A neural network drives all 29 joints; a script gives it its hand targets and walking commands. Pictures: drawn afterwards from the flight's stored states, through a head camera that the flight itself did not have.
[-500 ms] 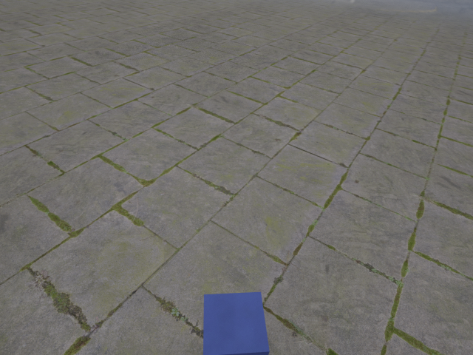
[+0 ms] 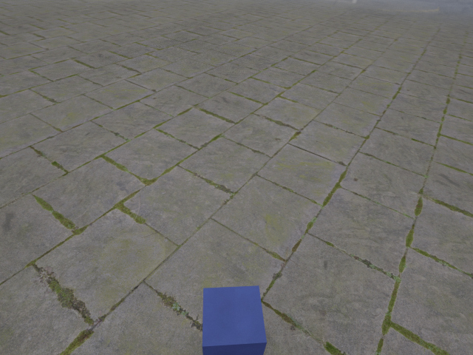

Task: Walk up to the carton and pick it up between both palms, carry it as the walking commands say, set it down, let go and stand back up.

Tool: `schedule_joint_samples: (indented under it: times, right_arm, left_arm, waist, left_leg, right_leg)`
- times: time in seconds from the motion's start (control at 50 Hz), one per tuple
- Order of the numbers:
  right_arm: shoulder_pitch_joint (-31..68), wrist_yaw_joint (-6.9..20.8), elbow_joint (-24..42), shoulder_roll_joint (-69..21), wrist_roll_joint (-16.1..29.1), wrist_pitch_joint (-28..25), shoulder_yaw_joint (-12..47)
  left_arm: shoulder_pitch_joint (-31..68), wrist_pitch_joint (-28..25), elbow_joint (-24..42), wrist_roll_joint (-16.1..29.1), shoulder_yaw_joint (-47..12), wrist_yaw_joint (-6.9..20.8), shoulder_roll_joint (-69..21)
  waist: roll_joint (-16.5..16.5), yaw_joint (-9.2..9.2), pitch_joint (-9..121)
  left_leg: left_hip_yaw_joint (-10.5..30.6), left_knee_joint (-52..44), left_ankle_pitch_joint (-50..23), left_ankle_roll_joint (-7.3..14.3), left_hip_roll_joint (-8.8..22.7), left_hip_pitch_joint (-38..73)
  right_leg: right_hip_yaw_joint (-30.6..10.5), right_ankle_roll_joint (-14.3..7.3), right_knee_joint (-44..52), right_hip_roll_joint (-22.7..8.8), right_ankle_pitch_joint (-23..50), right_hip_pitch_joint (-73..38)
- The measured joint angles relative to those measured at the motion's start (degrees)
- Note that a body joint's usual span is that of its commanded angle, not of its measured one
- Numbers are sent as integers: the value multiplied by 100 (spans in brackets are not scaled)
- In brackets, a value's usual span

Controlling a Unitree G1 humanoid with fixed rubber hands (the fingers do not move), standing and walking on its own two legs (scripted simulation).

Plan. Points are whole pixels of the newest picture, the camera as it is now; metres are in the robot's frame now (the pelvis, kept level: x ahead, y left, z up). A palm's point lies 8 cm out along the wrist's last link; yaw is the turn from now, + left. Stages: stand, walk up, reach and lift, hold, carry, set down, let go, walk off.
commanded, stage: stand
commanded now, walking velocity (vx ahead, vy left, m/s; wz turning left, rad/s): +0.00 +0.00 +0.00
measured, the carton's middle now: (231, 328) +0.47 +0.01 -0.65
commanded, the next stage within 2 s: none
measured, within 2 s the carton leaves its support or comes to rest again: neither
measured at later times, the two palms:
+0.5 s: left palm out of the picture +0.04 +0.29 -0.12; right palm out of the picture +0.03 -0.29 -0.11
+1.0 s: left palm out of the picture +0.04 +0.30 -0.12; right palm out of the picture +0.04 -0.29 -0.11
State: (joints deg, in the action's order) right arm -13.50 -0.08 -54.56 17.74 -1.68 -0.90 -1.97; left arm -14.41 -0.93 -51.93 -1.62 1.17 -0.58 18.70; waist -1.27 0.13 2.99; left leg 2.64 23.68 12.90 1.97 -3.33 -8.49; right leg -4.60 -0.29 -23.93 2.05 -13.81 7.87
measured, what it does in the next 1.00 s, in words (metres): stands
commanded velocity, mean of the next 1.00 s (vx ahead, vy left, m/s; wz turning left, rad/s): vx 0.00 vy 0.00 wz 0.00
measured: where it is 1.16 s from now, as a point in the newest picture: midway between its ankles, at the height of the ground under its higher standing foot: outside the picture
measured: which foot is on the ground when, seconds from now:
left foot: down 0.00-1.00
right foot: down 0.00-1.00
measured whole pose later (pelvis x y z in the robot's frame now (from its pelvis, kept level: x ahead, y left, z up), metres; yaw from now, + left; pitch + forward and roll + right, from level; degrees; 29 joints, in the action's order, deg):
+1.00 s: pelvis -0.02 +0.01 +0.00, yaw +0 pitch -3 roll +0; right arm -9.6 -0.2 -62.9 19.3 -0.4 -1.2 0.2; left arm -10.2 -1.1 -61.4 -0.8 -0.1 -0.2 20.0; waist -1.5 0.1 -0.6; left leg 2.7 20.5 9.7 2.6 -3.8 -7.8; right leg -4.7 0.4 -20.6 1.3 -10.7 7.1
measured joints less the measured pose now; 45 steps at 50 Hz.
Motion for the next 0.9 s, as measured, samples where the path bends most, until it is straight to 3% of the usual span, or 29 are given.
schedule_joint_samples:
  times: [0.9]
  right_arm:
    - [404, -16, -771, 158, 113, -35, 217]
  left_arm:
    - [411, -23, -892, 102, -127, 22, 121]
  waist:
    - [-36, 2, -301]
  left_leg:
    - [2, -284, -303, 49, -39, 69]
  right_leg:
    - [-8, 57, 293, -59, 296, -77]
